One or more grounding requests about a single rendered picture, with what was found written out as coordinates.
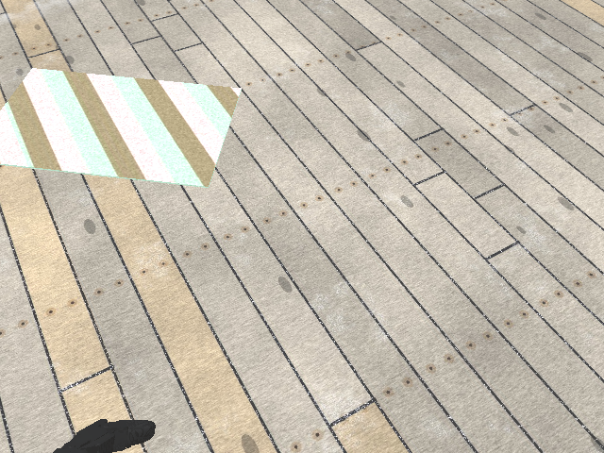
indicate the left robot hand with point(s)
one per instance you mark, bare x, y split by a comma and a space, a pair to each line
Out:
107, 437

